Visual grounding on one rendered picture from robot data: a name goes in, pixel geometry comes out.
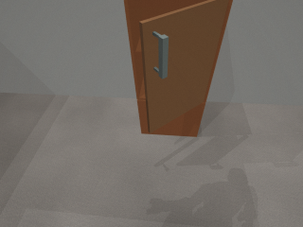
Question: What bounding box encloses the handle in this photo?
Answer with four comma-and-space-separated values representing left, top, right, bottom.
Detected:
152, 31, 169, 79

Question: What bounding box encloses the cupboard door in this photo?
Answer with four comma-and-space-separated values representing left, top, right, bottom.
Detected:
139, 0, 229, 133

